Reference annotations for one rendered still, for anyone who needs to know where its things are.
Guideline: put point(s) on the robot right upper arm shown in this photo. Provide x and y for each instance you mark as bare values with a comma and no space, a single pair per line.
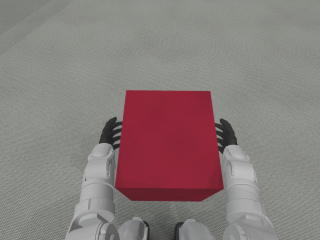
242,231

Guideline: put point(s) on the right robot shin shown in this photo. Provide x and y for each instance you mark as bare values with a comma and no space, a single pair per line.
189,220

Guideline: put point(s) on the robot left forearm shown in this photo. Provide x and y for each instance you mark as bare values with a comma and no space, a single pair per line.
96,198

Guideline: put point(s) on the robot shin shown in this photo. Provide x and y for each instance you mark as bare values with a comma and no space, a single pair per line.
138,219
189,220

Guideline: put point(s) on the left robot hand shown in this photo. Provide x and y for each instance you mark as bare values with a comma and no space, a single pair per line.
108,133

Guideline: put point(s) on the left robot shin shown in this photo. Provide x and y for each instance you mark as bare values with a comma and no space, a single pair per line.
138,219

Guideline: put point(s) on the robot left upper arm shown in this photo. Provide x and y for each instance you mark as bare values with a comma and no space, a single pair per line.
99,231

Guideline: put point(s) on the robot right forearm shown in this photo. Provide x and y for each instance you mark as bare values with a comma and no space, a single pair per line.
244,203

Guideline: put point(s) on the right robot hand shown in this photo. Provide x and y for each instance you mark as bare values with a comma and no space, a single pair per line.
228,135

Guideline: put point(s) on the carton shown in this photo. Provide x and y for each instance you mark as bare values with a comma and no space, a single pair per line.
168,147

